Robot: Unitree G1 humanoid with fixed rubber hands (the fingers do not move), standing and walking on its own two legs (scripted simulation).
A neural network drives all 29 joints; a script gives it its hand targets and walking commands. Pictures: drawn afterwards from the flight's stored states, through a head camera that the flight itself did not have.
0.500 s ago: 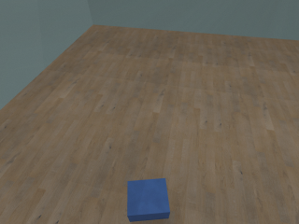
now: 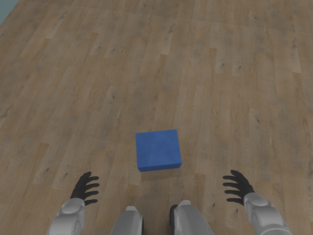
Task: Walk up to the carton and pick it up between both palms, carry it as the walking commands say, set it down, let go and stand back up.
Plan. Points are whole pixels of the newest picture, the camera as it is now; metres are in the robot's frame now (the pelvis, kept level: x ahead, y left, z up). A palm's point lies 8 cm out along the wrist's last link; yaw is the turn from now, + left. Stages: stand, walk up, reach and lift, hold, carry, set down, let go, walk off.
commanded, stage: reach and lift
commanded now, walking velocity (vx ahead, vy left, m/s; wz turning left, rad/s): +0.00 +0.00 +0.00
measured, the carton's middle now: (158, 151) +0.49 +0.01 -0.65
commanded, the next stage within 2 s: none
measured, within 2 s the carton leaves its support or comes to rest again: neither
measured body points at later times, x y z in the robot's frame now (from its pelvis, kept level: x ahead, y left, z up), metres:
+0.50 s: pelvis -0.06 +0.01 -0.04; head +0.18 -0.02 +0.34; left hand +0.34 +0.21 -0.14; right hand +0.37 -0.21 -0.16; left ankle +0.02 +0.14 -0.68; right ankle +0.06 -0.08 -0.68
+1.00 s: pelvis -0.01 +0.01 -0.06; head +0.30 -0.02 +0.26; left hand +0.48 +0.21 -0.18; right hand +0.52 -0.21 -0.18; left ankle +0.02 +0.14 -0.68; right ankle +0.06 -0.08 -0.68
